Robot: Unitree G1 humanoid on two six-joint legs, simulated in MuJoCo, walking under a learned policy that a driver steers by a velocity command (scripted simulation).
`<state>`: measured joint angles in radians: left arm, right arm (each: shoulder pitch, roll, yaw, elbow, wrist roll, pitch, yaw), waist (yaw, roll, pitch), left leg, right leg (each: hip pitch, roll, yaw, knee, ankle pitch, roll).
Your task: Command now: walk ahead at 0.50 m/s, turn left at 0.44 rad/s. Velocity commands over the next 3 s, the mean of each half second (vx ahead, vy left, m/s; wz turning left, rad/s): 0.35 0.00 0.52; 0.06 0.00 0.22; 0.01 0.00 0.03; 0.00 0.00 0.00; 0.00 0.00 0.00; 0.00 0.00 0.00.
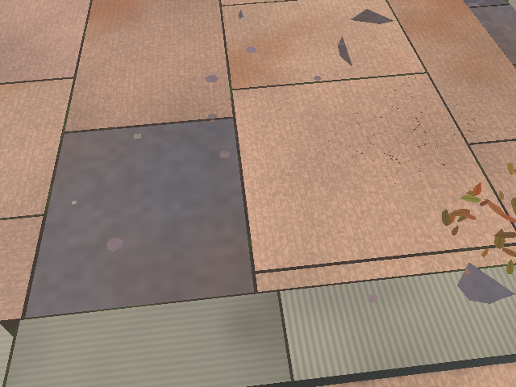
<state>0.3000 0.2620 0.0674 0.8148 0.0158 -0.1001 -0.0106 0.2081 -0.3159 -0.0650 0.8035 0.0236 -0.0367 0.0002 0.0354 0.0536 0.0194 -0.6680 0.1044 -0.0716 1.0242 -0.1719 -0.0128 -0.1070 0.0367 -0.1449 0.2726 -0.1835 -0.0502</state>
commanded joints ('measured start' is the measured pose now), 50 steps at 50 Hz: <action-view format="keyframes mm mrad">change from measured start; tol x16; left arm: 1 -90 137 30 -63 1 -20 12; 14 57 56 -3 -87 24 29 28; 50 -243 29 20 -85 10 142 75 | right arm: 1 -3 -20 -2 -56 -3 -6 13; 9 -195 -20 5 -161 -6 -1 55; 14 157 -308 -94 -98 -29 9 12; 21 -40 -124 -44 -192 -32 6 6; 50 -19 -6 9 41 -24 77 1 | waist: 1 -32 -107 18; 10 -10 -123 34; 13 -193 -53 -159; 14 -60 254 -246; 15 -126 92 -492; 20 -21 -27 -126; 42 -31 -92 -222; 50 -22 -64 -31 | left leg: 1 -1 27 -16 -137 171 -3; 8 -15 -11 97 -352 132 55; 12 360 -164 194 -456 69 133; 13 623 -131 92 -532 305 173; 14 1001 169 -360 -456 777 354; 15 1069 284 -630 -548 739 472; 22 435 80 -213 -684 683 316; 32 513 70 -259 -626 349 229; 40 521 -46 -180 -546 445 82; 50 330 -98 -152 -658 -404 22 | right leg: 1 -24 -267 79 -161 266 -131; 7 138 -313 -12 -116 334 -106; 12 149 -274 -80 378 960 -19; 13 -42 -218 -82 649 702 47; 14 -503 -26 -45 1043 -414 129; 15 -551 17 213 1195 -527 127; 27 -451 -68 194 768 -74 173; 33 -436 -65 190 535 -134 151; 42 85 -79 239 276 327 35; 50 -2 -72 208 272 -24 40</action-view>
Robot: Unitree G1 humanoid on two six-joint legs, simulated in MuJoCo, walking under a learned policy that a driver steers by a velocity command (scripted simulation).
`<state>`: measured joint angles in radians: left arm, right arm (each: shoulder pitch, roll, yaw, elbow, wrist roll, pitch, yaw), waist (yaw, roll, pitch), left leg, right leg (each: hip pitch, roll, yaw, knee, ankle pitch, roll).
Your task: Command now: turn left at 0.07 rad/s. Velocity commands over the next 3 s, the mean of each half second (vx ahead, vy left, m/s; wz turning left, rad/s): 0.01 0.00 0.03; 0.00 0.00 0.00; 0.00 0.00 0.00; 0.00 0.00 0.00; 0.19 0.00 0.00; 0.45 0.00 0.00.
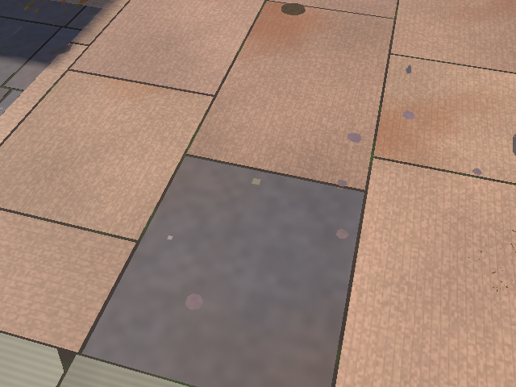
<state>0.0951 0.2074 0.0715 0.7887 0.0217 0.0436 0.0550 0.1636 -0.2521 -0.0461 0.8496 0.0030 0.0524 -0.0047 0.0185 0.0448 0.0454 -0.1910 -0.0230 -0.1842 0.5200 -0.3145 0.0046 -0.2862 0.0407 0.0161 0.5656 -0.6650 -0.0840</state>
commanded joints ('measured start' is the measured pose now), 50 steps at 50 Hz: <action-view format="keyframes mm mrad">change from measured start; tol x2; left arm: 1 -26 85 15 -49 3 -5 12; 24 66 66 0 223 -19 -44 29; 50 83 65 -13 312 -24 -43 31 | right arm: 1 1 -68 -6 5 -5 -16 5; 9 -5 -55 -5 120 1 -27 -16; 19 7 -34 -4 193 2 -23 -23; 50 80 -17 1 235 0 -10 -36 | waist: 1 5 -24 -31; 20 -26 17 -12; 50 -21 2 -20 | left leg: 1 -168 37 -58 -174 -290 5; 4 -175 38 -59 -195 -288 -3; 14 -109 49 -88 -230 -278 18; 19 -81 55 -111 -236 -209 24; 25 -26 58 -116 -224 -56 24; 29 -13 57 -117 -227 -19 22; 50 -12 38 -93 -238 -3 15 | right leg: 1 179 -62 34 -18 447 88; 6 192 -55 21 -27 435 100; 27 97 -54 -1 -68 391 116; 50 102 -61 -13 -81 382 113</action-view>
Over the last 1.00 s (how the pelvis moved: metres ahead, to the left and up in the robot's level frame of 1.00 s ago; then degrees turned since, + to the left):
0.31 0.04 0.00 23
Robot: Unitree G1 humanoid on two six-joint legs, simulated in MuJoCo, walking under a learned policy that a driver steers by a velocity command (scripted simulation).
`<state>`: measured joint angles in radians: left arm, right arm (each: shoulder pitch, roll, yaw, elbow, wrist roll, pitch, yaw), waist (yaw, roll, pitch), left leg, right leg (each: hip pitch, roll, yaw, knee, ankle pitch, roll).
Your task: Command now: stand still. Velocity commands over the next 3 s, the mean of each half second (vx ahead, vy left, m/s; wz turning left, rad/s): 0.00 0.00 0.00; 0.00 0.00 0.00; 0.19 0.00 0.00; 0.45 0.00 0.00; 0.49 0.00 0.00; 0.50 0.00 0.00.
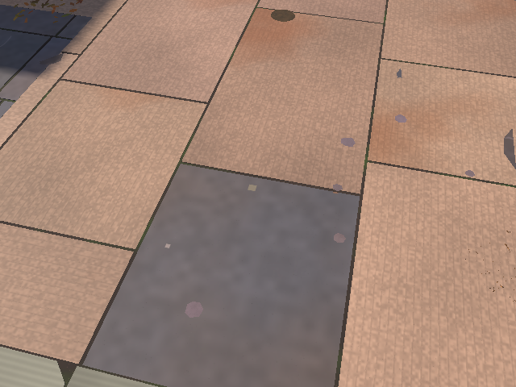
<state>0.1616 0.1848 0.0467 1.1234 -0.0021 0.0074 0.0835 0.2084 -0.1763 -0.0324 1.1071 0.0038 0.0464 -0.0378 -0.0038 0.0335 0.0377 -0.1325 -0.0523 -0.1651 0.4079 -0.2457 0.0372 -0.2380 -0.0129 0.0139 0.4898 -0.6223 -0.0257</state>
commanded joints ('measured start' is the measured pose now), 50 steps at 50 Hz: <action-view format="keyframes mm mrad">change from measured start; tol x2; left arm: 1 18 87 12 -21 0 -7 3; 50 67 68 2 -14 -4 -13 3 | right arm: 1 37 -93 -13 -23 0 -4 -3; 50 99 -63 -8 -54 2 -4 -7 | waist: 1 2 12 -12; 50 14 8 4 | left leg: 1 -70 67 -112 -126 -72 -18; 50 -78 53 -99 -94 -14 -24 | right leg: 1 54 -7 -12 -4 338 54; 50 60 -3 -27 24 314 48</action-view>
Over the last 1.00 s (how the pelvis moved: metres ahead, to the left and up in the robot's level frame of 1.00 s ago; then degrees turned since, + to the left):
0.00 0.02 0.01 0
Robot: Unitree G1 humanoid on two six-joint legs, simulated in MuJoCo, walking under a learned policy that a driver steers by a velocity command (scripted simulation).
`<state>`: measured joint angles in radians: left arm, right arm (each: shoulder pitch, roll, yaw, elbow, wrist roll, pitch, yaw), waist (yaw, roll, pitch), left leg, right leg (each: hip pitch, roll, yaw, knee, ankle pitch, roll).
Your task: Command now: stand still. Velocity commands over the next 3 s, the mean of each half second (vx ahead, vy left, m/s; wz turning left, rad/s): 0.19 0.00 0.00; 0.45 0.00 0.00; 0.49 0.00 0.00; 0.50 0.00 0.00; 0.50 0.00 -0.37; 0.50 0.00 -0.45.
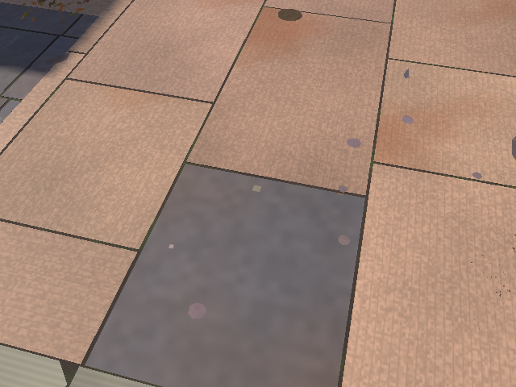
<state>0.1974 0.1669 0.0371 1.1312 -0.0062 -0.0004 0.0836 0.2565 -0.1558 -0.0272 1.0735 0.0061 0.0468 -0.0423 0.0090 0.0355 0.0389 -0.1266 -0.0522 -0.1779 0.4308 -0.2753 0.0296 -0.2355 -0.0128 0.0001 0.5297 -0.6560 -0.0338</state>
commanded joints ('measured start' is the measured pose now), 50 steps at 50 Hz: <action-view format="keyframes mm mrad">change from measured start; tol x32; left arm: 1 32 85 12 -22 0 -6 3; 20 -97 77 -13 -178 -26 -137 -74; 25 482 274 70 -2 -61 -116 -68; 50 116 117 2 -284 -52 -83 -92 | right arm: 1 52 -82 -13 -21 0 -4 -2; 50 -45 -56 -11 -147 -4 -173 73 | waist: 1 1 6 3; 20 -17 122 104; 25 241 -371 -228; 35 -15 -121 163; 42 -403 -179 -218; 50 56 -17 106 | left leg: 1 -84 53 -86 -116 17 -17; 11 -85 127 -262 -256 -568 96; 21 -88 213 -270 -213 -226 157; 24 -288 7 -36 341 425 13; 26 -584 -50 -85 701 -381 17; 31 -626 81 222 929 -251 -29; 39 -151 -27 392 468 -244 -11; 43 555 291 -167 47 -185 191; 50 -56 257 89 -337 165 185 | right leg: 1 58 -4 -14 -16 348 56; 18 -511 -59 12 544 117 -23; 25 621 -212 267 -147 406 -74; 36 37 -140 20 -541 465 -125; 41 107 -230 -9 86 1396 -123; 43 -363 29 20 826 155 -85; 50 -441 -142 85 809 374 -49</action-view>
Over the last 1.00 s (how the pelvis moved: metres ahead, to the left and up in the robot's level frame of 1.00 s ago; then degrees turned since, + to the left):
0.01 -0.01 0.00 0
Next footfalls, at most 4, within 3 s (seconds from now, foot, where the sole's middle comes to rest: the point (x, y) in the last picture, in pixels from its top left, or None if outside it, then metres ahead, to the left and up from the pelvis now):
0.84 left None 0.34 -0.01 -0.72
1.28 right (368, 294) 0.74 -0.27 -0.72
1.90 left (289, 199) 1.09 -0.06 -0.72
2.46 right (359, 141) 1.37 -0.32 -0.72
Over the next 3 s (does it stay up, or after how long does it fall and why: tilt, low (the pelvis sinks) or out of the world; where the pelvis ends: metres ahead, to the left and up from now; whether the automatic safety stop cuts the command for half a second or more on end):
stays up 1.52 -0.26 0.04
